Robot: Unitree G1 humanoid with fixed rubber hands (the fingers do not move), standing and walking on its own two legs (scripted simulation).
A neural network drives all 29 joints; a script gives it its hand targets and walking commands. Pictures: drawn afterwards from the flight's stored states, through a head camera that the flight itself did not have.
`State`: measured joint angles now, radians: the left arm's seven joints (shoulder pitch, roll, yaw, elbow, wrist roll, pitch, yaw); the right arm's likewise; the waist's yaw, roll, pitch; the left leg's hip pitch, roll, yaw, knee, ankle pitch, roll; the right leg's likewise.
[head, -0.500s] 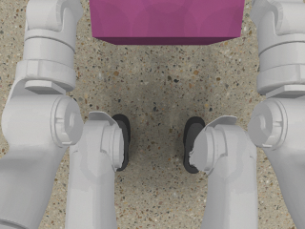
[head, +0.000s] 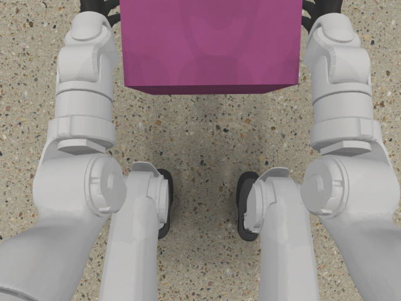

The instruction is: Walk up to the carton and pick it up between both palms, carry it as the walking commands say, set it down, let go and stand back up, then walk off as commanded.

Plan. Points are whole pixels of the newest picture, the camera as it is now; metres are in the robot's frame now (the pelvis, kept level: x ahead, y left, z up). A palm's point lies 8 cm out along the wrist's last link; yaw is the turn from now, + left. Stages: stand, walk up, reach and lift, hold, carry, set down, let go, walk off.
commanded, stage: reach and lift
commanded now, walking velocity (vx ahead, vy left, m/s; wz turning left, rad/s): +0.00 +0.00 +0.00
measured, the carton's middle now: (208, 10) +0.59 +0.02 -0.18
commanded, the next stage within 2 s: none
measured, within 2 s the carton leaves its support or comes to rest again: neither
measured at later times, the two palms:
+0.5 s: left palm (69, 10) +0.52 +0.18 -0.03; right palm (350, 9) +0.53 -0.15 -0.03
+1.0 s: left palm out of the picture +0.50 +0.18 +0.04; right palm out of the picture +0.51 -0.15 +0.04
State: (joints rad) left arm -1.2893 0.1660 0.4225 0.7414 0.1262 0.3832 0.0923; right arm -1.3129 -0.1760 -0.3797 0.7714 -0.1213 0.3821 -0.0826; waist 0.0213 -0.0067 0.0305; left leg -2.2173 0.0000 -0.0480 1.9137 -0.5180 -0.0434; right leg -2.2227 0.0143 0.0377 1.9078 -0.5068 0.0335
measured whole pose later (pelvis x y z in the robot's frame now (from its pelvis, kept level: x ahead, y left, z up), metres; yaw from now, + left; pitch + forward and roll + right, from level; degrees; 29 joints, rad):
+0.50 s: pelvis +0.00 +0.00 +0.05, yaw +0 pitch +48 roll +0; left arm -1.17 0.11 0.45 0.67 0.18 0.44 0.08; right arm -1.20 -0.10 -0.43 0.71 -0.19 0.44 -0.06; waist 0.02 -0.01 -0.10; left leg -2.10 0.00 -0.05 1.73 -0.47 -0.04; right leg -2.10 0.01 0.03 1.73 -0.46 0.03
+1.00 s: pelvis +0.01 +0.00 +0.10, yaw +0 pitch +46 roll -1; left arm -1.03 0.04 0.47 0.63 0.22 0.45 0.07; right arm -1.05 -0.03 -0.46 0.66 -0.23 0.44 -0.05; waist 0.02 -0.01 -0.20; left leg -1.91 0.00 -0.05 1.55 -0.44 -0.04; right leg -1.91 0.01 0.02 1.54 -0.44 0.02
